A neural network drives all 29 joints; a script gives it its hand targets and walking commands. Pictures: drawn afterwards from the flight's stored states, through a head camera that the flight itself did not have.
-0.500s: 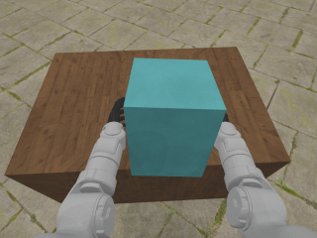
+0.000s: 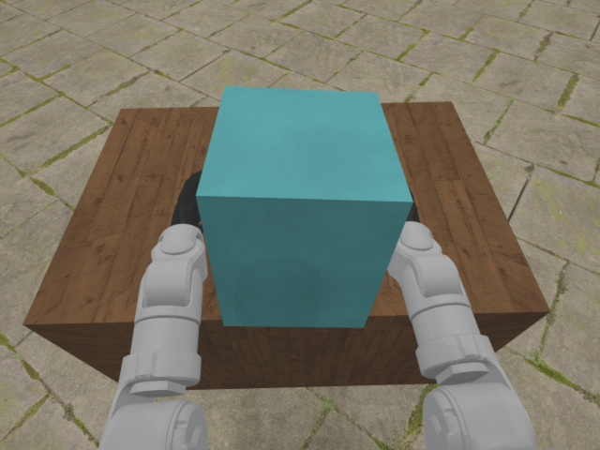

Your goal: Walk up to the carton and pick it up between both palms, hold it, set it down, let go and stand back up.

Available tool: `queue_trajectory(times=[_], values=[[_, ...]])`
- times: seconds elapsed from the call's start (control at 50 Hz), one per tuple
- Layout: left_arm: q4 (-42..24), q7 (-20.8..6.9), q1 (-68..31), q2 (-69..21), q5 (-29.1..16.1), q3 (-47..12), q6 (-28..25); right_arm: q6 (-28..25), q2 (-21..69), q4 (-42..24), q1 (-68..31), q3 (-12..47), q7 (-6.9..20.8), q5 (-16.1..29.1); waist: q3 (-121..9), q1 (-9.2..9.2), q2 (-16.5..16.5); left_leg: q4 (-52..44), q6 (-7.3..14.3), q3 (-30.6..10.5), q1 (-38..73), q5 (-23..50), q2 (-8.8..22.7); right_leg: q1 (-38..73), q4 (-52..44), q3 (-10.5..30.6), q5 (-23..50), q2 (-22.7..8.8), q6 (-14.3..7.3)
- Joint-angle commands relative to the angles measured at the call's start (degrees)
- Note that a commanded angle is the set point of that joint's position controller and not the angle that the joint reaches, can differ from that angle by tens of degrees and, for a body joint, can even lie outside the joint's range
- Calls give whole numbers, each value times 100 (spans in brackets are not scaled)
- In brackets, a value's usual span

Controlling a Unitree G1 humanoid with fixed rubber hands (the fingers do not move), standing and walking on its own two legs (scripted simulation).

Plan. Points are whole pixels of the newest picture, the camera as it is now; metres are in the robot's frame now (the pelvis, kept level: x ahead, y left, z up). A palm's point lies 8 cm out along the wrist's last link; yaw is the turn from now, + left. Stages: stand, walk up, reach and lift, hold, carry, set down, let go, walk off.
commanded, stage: reach and lift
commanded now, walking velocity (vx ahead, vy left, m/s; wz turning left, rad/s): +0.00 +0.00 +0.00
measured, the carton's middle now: (297, 212) +0.40 -0.01 +0.08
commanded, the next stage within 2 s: hold in 1.42 s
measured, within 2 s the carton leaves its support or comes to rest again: neither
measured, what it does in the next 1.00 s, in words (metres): stands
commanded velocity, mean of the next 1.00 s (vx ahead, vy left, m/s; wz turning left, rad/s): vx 0.00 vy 0.00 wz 0.00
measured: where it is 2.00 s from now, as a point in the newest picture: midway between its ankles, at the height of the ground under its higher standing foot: outside the picture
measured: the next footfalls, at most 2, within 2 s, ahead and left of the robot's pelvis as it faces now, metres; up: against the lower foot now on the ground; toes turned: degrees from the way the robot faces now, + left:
none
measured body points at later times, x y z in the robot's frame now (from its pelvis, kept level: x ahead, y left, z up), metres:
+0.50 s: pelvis +0.01 +0.00 +0.00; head +0.04 +0.00 +0.45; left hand +0.37 +0.14 +0.13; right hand +0.37 -0.15 +0.10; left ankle +0.01 +0.14 -0.75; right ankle +0.01 -0.13 -0.75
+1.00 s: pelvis +0.01 +0.00 +0.00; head +0.05 +0.00 +0.45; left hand +0.37 +0.14 +0.13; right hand +0.37 -0.15 +0.10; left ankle +0.01 +0.14 -0.75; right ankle +0.01 -0.13 -0.75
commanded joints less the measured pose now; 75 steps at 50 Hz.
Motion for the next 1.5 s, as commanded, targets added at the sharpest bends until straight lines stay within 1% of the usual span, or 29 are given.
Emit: queue_trajectory(times=[0.0,0.1,0.2,0.26,0.3,0.36,0.44,0.54,0.6,0.68,0.74,0.88,1.02,1.22,1.48], values=[[-1476,-706,-3612,-3237,-716,-2668,-484,-508,3265,-2135,-3609,2323,804,454,-3567,-180,-70,267,171,128,1511,1583,-388,1225,200,-79,774,525,98],[-2018,-593,-3311,-3320,-858,-3045,-371,-421,3222,-2618,-3371,2715,889,623,-3732,-156,-74,331,90,101,1714,1886,-372,1287,157,-110,853,567,33],[-2422,-623,-2764,-3128,-791,-3024,60,-185,3039,-2955,-2953,2932,848,811,-3100,-68,-172,210,71,113,1665,1964,-377,1658,90,-67,991,566,71],[-2669,-738,-2454,-2943,-675,-2875,388,-57,2895,-3098,-2718,2959,776,887,-2644,-18,-212,44,77,144,1605,2000,-391,2008,31,-20,1203,525,121],[-2837,-851,-2262,-2804,-597,-2769,608,8,2791,-3216,-2596,2935,712,930,-2392,-21,-199,-85,86,169,1618,2017,-402,2232,-17,16,1372,487,162],[-3129,-1044,-2065,-2636,-532,-2681,901,75,2630,-3403,-2467,2901,609,964,-2127,-63,-167,-280,84,210,1697,2100,-416,2522,-91,45,1658,438,216],[-3497,-1274,-1898,-2483,-552,-2638,1183,128,2459,-3736,-2406,2884,492,1011,-2017,-150,-142,-477,76,247,1860,2192,-415,2786,-197,39,1892,392,268],[-3793,-1410,-1842,-2379,-629,-2668,1336,146,2286,-4103,-2426,2882,418,1017,-2027,-240,-151,-642,68,266,2075,2114,-390,2842,-329,-16,1772,385,296],[-3863,-1410,-1851,-2342,-639,-2655,1357,140,2203,-4176,-2440,2849,429,986,-2049,-266,-193,-725,79,267,2161,1958,-365,2772,-391,-69,1552,394,299],[-3849,-1356,-1892,-2331,-595,-2589,1354,100,2150,-4129,-2485,2821,485,941,-2055,-246,-236,-820,100,267,2241,1765,-334,2671,-444,-116,1281,406,291],[-3838,-1319,-1902,-2334,-537,-2537,1360,60,2121,-4040,-2493,2797,533,918,-2082,-235,-191,-856,81,266,2306,1785,-320,2661,-474,-130,1228,418,274],[-3927,-1250,-1867,-2369,-448,-2502,1451,-17,2089,-3925,-2527,2817,602,967,-2142,-226,-113,-855,17,264,2498,2155,-334,2768,-515,-123,1488,434,237],[-4059,-1257,-1823,-2399,-443,-2532,1598,-22,2085,-3928,-2566,2863,559,1065,-2009,-259,-84,-852,-25,258,2545,2382,-363,2964,-520,-68,1769,423,237],[-4045,-1316,-1965,-2398,-441,-2492,1734,48,2074,-3878,-2710,2838,453,1089,-1832,-332,-139,-912,-6,237,2497,2237,-384,3129,-501,-47,1841,415,269],[-4005,-1331,-2230,-2419,-405,-2386,1841,143,2094,-3870,-3018,2848,398,1152,-1941,-298,-166,-942,19,222,2562,2192,-368,3123,-496,-46,1789,426,276]])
